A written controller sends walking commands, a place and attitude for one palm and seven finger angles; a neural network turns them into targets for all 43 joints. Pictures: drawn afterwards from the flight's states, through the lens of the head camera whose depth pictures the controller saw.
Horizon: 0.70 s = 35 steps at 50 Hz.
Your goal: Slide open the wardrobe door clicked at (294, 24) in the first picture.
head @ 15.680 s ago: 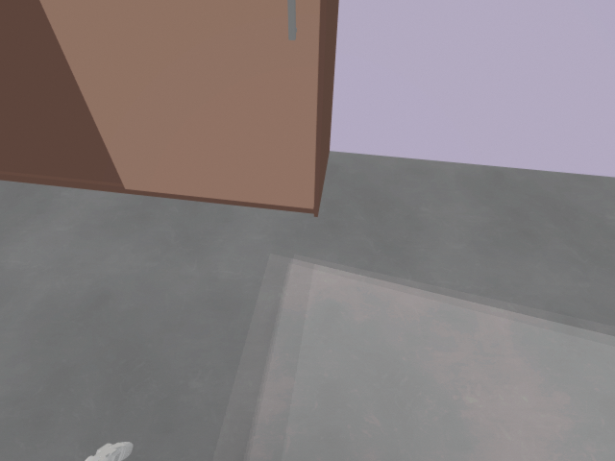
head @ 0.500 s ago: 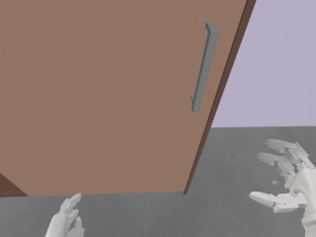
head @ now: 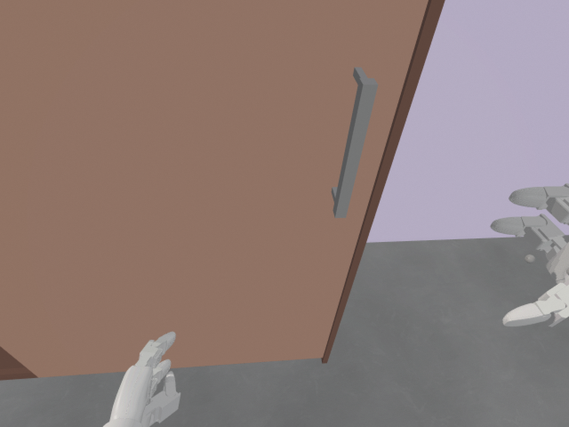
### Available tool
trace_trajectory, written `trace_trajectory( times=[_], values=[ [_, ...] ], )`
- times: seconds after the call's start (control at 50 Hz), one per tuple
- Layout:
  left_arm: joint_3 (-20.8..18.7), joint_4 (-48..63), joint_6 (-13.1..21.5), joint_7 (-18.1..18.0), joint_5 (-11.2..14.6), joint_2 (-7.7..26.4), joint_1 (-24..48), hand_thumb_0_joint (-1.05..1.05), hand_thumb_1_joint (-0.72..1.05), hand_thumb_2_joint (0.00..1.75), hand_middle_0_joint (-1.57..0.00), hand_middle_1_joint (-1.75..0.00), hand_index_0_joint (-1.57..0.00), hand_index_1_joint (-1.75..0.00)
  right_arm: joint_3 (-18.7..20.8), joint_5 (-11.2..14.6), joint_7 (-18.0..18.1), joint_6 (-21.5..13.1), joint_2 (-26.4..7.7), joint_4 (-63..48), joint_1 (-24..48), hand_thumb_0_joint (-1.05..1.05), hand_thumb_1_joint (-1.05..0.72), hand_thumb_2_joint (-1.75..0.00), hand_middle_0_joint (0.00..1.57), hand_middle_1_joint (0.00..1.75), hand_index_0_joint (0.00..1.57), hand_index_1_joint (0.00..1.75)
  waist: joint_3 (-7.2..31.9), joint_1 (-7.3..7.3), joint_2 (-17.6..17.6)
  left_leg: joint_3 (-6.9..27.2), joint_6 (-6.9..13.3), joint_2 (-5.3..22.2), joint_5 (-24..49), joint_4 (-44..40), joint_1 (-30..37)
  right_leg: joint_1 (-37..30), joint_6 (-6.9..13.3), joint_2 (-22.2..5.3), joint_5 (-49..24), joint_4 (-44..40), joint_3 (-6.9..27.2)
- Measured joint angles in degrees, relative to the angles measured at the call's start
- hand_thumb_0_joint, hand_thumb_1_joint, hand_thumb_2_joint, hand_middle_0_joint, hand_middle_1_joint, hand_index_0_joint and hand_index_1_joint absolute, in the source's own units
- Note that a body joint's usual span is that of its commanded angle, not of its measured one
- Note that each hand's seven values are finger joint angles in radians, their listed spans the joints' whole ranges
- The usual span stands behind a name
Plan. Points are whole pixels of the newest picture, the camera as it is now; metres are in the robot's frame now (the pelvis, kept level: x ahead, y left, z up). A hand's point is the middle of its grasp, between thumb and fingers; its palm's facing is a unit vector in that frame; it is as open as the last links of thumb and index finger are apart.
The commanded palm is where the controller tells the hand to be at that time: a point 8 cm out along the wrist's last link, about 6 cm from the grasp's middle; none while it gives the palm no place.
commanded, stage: raise the hand with hooked fingers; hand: right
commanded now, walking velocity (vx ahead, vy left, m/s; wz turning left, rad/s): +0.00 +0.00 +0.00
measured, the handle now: (348, 150) +0.48 -0.10 +0.17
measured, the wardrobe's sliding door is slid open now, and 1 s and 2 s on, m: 0.00 0.00 0.00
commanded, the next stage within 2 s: move the hooked fingers beside the handle in 0.58 s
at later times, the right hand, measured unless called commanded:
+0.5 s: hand (521, 239) +0.28 -0.26 +0.19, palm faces +0.08 +0.99 -0.09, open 14.0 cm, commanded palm +0.24 -0.30 +0.20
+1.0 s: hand (473, 224) +0.31 -0.22 +0.19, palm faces -0.05 +1.00 -0.08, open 14.0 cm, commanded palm +0.28 -0.27 +0.20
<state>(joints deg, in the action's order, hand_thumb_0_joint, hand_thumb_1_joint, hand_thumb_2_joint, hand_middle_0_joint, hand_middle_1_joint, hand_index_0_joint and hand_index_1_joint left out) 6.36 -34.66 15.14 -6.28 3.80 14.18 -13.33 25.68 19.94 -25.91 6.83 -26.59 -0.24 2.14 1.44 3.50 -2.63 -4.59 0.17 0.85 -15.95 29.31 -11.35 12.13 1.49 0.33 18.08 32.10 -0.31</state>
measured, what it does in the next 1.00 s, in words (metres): stands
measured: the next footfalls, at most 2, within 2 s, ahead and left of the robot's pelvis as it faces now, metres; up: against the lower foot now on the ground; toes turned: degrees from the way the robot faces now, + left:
none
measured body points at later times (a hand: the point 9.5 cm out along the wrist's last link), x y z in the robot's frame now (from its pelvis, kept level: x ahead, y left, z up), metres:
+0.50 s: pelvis +0.00 +0.02 +0.00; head -0.02 +0.04 +0.45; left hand +0.19 +0.25 -0.06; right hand +0.27 -0.32 +0.20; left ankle +0.00 +0.12 -0.73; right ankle -0.01 -0.10 -0.73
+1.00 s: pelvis +0.00 +0.01 +0.00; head -0.01 +0.04 +0.45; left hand +0.19 +0.24 -0.07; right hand +0.31 -0.27 +0.19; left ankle +0.00 +0.12 -0.73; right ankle -0.01 -0.10 -0.73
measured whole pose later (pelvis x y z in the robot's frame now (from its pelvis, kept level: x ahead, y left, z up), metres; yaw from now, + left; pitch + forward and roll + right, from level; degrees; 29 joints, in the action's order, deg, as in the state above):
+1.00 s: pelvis +0.00 +0.01 +0.00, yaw +0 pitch -1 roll +0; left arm 4.8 -35.3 13.4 -6.9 4.9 15.7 -12.7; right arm 21.4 18.2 -24.9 10.1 -24.3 7.2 11.6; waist 1.5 2.1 -3.5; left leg -4.5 1.0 0.6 -16.5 29.7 -11.8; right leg 11.5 0.6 0.1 17.5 30.4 -0.3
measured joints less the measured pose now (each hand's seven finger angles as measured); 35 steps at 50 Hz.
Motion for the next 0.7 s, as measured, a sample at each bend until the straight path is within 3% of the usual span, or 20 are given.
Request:
trace_trajectory(
  times=[0.06,0.16,0.22,0.3,0.38,0.46,0.56,0.7],
  values=[
    [0.1,-1.1,-0.3,-0.2,0.4,0.1,-0.4,0.01,0.9,0.9,-0.2,-0.3,-0.21,-0.3,2.0,0.6,-0.6,-0.2,-1.6,3.0,4.0,-0.01,0.5,-0.31,0.3,1.2,0.3,1.2,0.5,-0.03,-0.2,-0.3,0.2,-0.1,0.1,-0.7,0.9,-0.9,-0.2,-0.1,-0.2,-0.7,0.3],
    [-0.5,-1.0,-1.5,-0.1,1.4,1.6,-0.2,0.01,0.9,0.9,-0.2,-0.3,-0.21,-0.3,2.0,-0.7,-2.2,5.7,-5.1,11.7,9.7,-0.01,0.5,-0.3,0.3,1.2,0.3,1.2,0.4,-0.72,-1.1,-0.5,0.4,0.0,0.4,-0.9,0.2,-0.4,-0.4,0.0,-1.1,-1.7,0.5],
    [-1.1,-0.1,-2.1,0.3,1.5,2.6,-0.1,0.01,0.9,0.9,-0.2,-0.3,-0.21,-0.3,0.8,-1.1,-3.4,7.6,-4.8,11.7,8.1,-0.01,0.5,-0.3,0.3,1.2,0.3,1.2,0.2,-1.32,-1.6,-0.2,0.5,0.0,0.5,-0.5,-0.8,0.3,-0.5,0.0,-1.4,-1.8,0.2],
    [-1.7,0.3,-2.2,0.6,1.1,2.7,-0.1,0.02,0.9,0.9,-0.2,-0.3,-0.21,-0.3,0.9,0.4,-3.8,5.1,-1.9,6.6,3.8,-0.01,0.5,-0.3,0.3,1.2,0.3,1.2,0.3,-1.68,-1.1,0.4,0.8,-0.5,0.3,-0.1,-1.1,0.1,-0.7,-0.5,-1.1,-1.8,-0.4],
    [-1.9,0.1,-1.7,0.4,0.8,2.1,-0.5,0.02,0.9,0.9,-0.2,-0.3,-0.21,-0.3,2.5,1.0,-1.9,2.1,-0.5,4.2,2.7,-0.01,0.5,-0.3,0.3,1.2,0.3,1.2,0.8,-1.43,-0.1,0.3,1.2,-1.1,-0.1,-0.2,0.0,-1.0,-1.2,-1.1,-0.5,-1.6,-0.3],
    [-2.1,0.2,-1.5,0.0,1.2,2.1,-0.2,0.01,0.9,0.9,-0.2,-0.3,-0.2,-0.3,3.1,-0.4,0.0,3.4,-1.4,7.1,5.1,-0.01,0.5,-0.3,0.31,1.2,0.3,1.2,0.7,-0.97,-0.4,-0.1,1.5,-1.3,-0.3,-0.2,0.6,-1.3,-1.5,-1.2,-0.4,-1.5,0.1],
    [-1.9,0.4,-1.8,-0.4,1.5,2.6,0.8,0.01,0.9,0.9,-0.2,-0.3,-0.21,-0.3,0.9,-1.5,-1.1,5.9,-2.3,9.3,6.5,-0.01,0.5,-0.3,0.3,1.2,0.3,1.2,0.1,-0.78,-1.4,-0.4,1.4,-1.0,-0.1,0.0,-0.1,-0.5,-1.4,-1.0,-0.8,-1.4,0.4],
    [-1.5,0.1,-1.9,-0.2,1.2,1.6,1.0,0.01,0.9,0.9,-0.2,-0.3,-0.21,-0.3,1.6,0.4,-2.5,3.3,-1.4,7.3,4.6,-0.01,0.5,-0.3,0.3,1.2,0.3,1.2,0.8,-1.11,-1.0,0.0,1.5,-1.2,-0.5,0.3,-0.3,-0.6,-1.5,-1.2,-0.4,-1.3,0.0]
  ],
)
